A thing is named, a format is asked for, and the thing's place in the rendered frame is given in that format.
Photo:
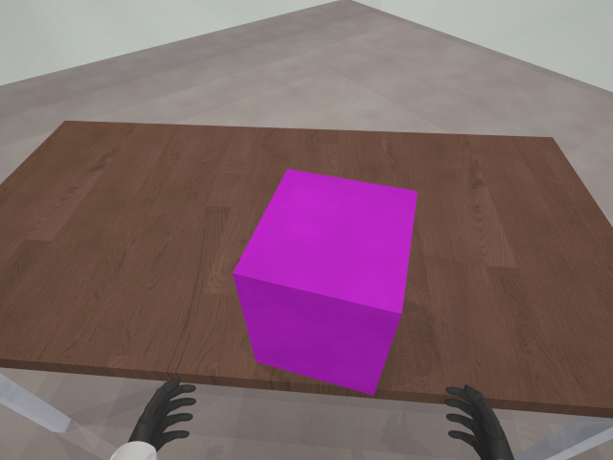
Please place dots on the robot left hand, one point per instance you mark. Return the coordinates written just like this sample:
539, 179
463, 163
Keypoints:
154, 420

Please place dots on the carton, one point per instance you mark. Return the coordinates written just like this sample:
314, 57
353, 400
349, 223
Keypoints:
321, 282

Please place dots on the robot left forearm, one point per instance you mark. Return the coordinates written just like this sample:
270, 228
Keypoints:
135, 451

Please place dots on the table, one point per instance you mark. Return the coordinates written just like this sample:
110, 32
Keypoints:
118, 243

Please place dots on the robot right hand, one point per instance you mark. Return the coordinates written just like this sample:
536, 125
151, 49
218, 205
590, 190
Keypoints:
490, 441

